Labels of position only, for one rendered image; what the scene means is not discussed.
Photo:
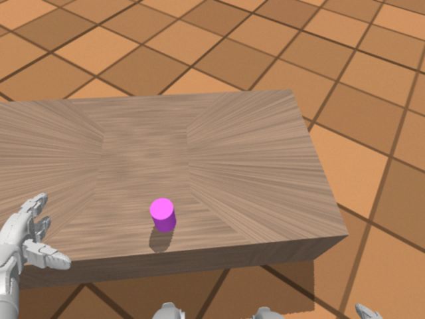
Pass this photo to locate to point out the left robot arm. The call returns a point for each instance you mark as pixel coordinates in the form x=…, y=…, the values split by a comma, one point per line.
x=11, y=266

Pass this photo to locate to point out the left robot hand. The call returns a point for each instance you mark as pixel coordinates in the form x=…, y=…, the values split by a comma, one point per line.
x=21, y=231

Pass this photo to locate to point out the can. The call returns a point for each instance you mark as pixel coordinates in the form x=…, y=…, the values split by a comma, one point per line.
x=163, y=214

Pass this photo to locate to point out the right robot hand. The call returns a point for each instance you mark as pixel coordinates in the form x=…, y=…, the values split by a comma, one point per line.
x=366, y=313

